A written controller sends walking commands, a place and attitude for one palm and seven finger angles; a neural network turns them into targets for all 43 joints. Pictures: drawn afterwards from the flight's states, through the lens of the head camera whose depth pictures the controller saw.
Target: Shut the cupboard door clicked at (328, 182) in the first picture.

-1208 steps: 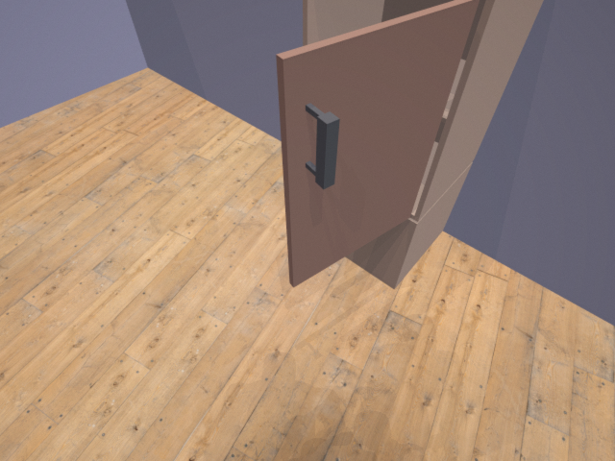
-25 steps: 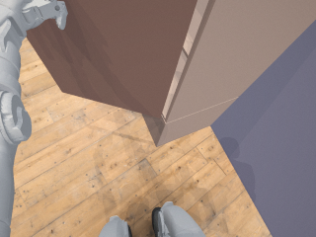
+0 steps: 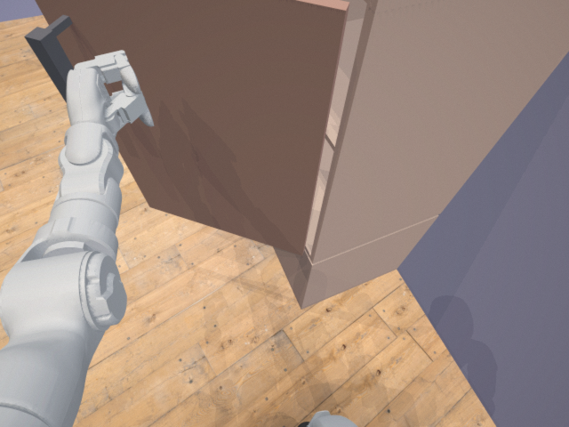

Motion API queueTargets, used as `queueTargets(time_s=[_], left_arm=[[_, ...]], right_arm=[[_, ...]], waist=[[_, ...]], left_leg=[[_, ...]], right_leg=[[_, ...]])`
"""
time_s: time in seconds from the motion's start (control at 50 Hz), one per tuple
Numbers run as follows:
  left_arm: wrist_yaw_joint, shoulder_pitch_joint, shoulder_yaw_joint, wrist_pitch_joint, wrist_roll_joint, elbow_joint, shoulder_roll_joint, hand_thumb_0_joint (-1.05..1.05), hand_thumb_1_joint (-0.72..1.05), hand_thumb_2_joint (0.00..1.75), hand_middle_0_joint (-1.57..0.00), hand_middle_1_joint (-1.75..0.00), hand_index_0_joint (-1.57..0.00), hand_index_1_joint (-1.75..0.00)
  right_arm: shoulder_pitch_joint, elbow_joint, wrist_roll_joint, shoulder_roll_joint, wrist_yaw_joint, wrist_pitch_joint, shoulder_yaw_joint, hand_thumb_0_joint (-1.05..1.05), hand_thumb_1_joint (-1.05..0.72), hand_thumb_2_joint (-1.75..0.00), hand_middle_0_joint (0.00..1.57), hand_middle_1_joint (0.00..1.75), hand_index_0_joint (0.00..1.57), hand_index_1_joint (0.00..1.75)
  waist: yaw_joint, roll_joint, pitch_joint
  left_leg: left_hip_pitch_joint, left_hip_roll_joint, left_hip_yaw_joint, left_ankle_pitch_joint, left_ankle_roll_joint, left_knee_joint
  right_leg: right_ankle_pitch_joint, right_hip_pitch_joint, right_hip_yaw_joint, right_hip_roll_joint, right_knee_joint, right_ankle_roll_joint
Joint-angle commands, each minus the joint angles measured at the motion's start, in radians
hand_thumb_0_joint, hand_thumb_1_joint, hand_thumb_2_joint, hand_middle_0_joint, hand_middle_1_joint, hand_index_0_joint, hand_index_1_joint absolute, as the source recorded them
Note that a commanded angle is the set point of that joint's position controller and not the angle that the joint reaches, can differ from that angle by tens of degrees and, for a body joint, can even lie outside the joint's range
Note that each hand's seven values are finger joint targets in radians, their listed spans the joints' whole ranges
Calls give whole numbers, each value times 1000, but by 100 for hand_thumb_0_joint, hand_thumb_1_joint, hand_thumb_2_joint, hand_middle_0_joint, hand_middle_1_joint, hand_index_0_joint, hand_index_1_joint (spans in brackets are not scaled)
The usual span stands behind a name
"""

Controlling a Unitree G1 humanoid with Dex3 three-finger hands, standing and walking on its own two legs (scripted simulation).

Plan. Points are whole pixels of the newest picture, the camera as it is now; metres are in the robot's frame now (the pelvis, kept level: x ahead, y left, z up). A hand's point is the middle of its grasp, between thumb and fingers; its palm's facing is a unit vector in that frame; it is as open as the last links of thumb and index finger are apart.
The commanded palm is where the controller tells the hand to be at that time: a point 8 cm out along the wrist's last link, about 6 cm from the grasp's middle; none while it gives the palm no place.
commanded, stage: pull the fist back off the door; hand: left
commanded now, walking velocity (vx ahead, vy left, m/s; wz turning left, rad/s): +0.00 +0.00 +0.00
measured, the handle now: (74, 68) +0.63 +0.25 +0.13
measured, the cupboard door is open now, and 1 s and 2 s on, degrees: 48 48 48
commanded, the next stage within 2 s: draw the hand back to the body in 0.36 s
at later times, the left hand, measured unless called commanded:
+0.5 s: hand (148, 138) +0.47 +0.13 +0.13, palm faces +0.07 -1.00 +0.01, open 3.1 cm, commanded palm +0.43 +0.18 +0.13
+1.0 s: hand (60, 228) +0.33 +0.19 +0.16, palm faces +0.06 -1.00 -0.02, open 3.1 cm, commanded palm +0.29 +0.23 +0.16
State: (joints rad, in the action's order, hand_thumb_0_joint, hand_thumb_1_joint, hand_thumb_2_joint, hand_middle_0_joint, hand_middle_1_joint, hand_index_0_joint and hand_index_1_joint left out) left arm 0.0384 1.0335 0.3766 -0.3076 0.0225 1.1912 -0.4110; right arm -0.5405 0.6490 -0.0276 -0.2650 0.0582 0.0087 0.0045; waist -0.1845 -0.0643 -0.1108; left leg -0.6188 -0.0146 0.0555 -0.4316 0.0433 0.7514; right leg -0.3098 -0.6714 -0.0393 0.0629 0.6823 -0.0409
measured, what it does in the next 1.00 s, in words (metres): stands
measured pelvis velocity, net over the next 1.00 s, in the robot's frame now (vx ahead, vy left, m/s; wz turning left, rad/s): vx -0.02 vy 0.00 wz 0.03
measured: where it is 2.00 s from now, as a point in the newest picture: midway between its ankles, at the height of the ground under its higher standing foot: outside the picture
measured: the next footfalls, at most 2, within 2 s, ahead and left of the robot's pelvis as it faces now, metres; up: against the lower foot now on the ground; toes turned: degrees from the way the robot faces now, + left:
none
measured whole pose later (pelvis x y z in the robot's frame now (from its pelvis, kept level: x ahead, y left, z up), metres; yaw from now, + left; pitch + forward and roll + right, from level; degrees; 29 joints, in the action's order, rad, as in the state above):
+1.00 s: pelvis -0.02 +0.00 +0.02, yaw +2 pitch +2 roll -1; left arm 0.18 0.34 0.21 -0.07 0.22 0.43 -0.27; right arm -0.27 0.60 0.07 -0.28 -0.05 -0.05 0.01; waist 0.00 -0.06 -0.07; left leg -0.27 0.02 0.04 -0.34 0.05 0.57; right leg -0.25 -0.34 -0.04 0.03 0.55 -0.04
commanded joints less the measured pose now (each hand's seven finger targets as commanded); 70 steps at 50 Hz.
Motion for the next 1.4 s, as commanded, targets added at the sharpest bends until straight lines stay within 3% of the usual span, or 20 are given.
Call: queueTargets(time_s=[0.0, 0.06, 0.16, 0.26, 0.36, 0.42, 0.46, 0.52, 0.56, 0.68, 0.72, 0.82, 0.9, 0.96, 0.98, 1.02, 1.08, 1.22, 1.32, 1.38], left_arm=[[39, 306, -77, 8, 40, -120, -96, 0, 90, 90, -130, -150, -130, -150], [53, 374, -76, 9, 89, -192, -82, 0, 90, 90, -130, -150, -130, -150], [7, 534, -141, -132, 95, -465, -37, 0, 90, 90, -130, -150, -130, -150], [-21, 433, -139, -99, 61, -307, -49, 0, 90, 90, -130, -150, -130, -150], [-36, 477, -140, -28, 61, -185, -45, 0, 90, 90, -130, -150, -130, -150], [-39, 483, -54, -38, 82, -146, -132, 0, 90, 90, -130, -150, -130, -150], [-29, 506, -83, -65, 75, -171, -106, 0, 90, 90, -130, -150, -130, -150], [-3, 318, -18, -116, 57, -235, -175, 0, 90, 90, -130, -150, -130, -150], [29, 237, -25, -123, 65, -317, -171, 0, 90, 90, -130, -150, -130, -150], [102, 13, -47, -7, 172, -613, -105, 0, 90, 90, -130, -150, -130, -150], [103, -5, -80, 8, 194, -766, -76, 0, 90, 90, -130, -150, -130, -150], [99, -200, -103, 58, 185, -930, -60, 0, 90, 90, -130, -150, -130, -150], [129, -322, -128, 162, 207, -949, -30, 0, 90, 90, -124, -144, -124, -144], [149, -385, -109, 229, 231, -1030, -43, 0, 90, 90, -116, -135, -116, -135], [55, -390, -186, 169, 133, -1180, -52, 0, 90, 90, -113, -132, -113, -132], [-15, -529, -199, 167, 121, -1201, -3, 0, 90, 90, -108, -126, -108, -126], [-62, -582, -188, 171, 95, -1299, -24, 0, 90, 90, -100, -117, -100, -117], [-113, -732, -157, 177, 63, -1487, -49, 0, 90, 90, -81, -96, -81, -96], [-125, -951, -101, 185, 64, -1538, -65, 0, 90, 90, -67, -81, -67, -81], [-125, -1048, -74, 185, 66, -1579, -65, 0, 90, 90, -58, -72, -58, -72]], right_arm=[[-120, -50, 22, -171, -12, -4, -65, 0, -90, -90, 20, 30, 20, 30], [-82, -60, 32, -169, -29, -9, -62, 0, -90, -90, 20, 30, 20, 30], [-17, -44, 28, -146, -44, -50, -62, 0, -90, -90, 20, 30, 20, 30], [22, -21, 41, -151, -53, -56, -55, 0, -90, -90, 20, 30, 20, 30], [38, -22, 44, -158, -60, -59, -42, 0, -90, -90, 20, 30, 20, 30], [29, -29, 39, -171, -67, -67, -36, 0, -90, -90, 20, 30, 20, 30], [36, -40, 35, -165, -62, -79, -32, 0, -90, -90, 20, 30, 20, 30], [32, -70, 31, -163, -56, -78, -41, 0, -90, -90, 20, 30, 20, 30], [47, -92, 38, -155, -54, -73, -43, 0, -90, -90, 20, 30, 20, 30], [119, -151, 78, -147, -74, -64, -53, 0, -90, -90, 20, 30, 20, 30], [157, -165, 83, -137, -84, -76, -50, 0, -90, -90, 20, 30, 20, 30], [224, -162, 85, -122, -99, -103, -42, 0, -90, -90, 20, 30, 20, 30], [298, -178, 102, -122, -112, -111, -26, 0, -90, -90, 20, 30, 20, 30], [358, -204, 109, -118, -124, -116, -15, 0, -90, -90, 20, 30, 20, 30], [391, -211, 90, -88, -124, -115, -17, 0, -90, -90, 20, 30, 20, 30], [411, -205, 84, -85, -125, -108, -13, 0, -90, -90, 20, 30, 20, 30], [425, -197, 78, -81, -128, -94, -6, 0, -90, -90, 20, 30, 20, 30], [452, -190, 57, -68, -131, -88, 8, 0, -90, -90, 20, 30, 20, 30], [469, -197, 47, -62, -127, -81, 6, 0, -90, -90, 20, 30, 20, 30], [480, -202, 46, -60, -122, -74, 5, 0, -90, -90, 20, 30, 20, 30]], waist=[[9, 79, -300], [11, 74, -292], [11, -77, -422], [24, 20, -343], [6, 58, -260], [12, 138, -269], [9, 103, -308], [87, 20, -448], [112, 15, -496], [142, 83, -396], [144, 53, -358], [163, -1, -246], [171, 69, -142], [192, 72, -132], [182, 62, -74], [186, 95, -52], [185, 58, -51], [199, -60, -45], [219, 36, -26], [226, 37, -3]], left_leg=[[156, 13, -46, 468, -10, -73], [170, 20, -47, 396, -7, -92], [361, 10, -90, 464, -22, -59], [267, 18, -93, 364, -25, -95], [194, 25, -95, 261, -20, -118], [128, 31, -86, 225, -12, -119], [131, 34, -81, 235, -12, -107], [206, 32, -72, 361, -21, -93], [224, 28, -63, 417, -23, -96], [251, 16, -37, 440, -5, -161], [292, 17, -34, 431, 1, -180], [347, 15, -39, 402, 0, -228], [332, 17, -56, 284, -2, -279], [355, 22, -57, 266, -1, -294], [373, 23, -49, 264, -4, -321], [382, 16, -61, 244, -7, -340], [436, 12, -66, 270, -11, -368], [513, 12, -79, 357, -24, -409], [506, 9, -81, 421, -26, -418], [496, 10, -82, 422, -30, -425]], right_leg=[[475, 283, 21, -15, -56, 24], [420, 296, 28, -22, -71, 21], [393, 232, 27, -21, -39, 18], [322, 238, 17, -30, -39, 17], [250, 215, 22, -38, -62, 18], [249, 277, 37, -39, -67, 20], [265, 276, 44, -41, -54, 21], [352, 341, 41, -39, -17, 8], [406, 396, 41, -38, -15, 9], [462, 501, 36, -31, -87, 13], [442, 504, 33, -34, -111, 14], [382, 484, 30, -42, -152, 12], [276, 476, 24, -53, -195, 12], [253, 502, 28, -62, -213, 12], [196, 489, 57, -79, -253, 16], [162, 515, 46, -79, -270, 18], [194, 546, 41, -75, -286, 16], [253, 616, 30, -70, -320, 5], [303, 668, 22, -67, -329, 8], [300, 667, 20, -69, -331, 11]])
